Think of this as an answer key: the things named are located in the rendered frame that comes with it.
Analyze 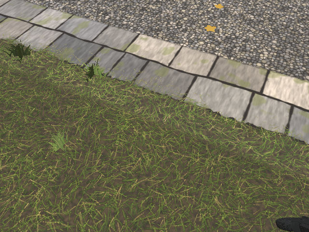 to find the right robot hand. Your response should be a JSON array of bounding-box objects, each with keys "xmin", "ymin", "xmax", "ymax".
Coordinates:
[{"xmin": 275, "ymin": 216, "xmax": 309, "ymax": 232}]

